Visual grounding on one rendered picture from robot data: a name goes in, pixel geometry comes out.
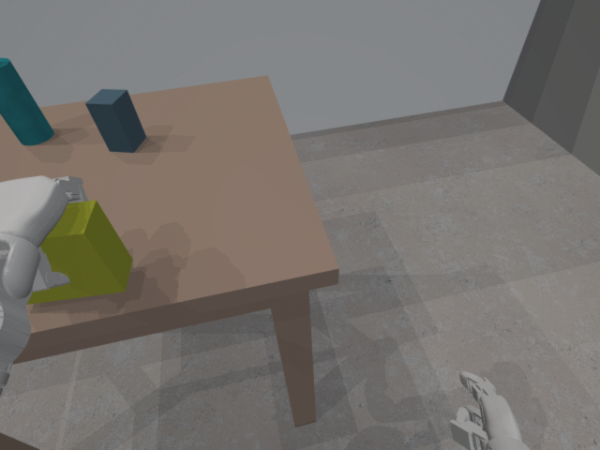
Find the robot left hand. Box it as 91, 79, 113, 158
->
0, 175, 88, 293

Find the robot right hand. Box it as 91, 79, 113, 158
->
450, 371, 522, 450

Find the robot left forearm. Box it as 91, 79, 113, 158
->
0, 233, 40, 396

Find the sponge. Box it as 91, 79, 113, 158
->
27, 200, 133, 305

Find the table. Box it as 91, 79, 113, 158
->
0, 75, 339, 450

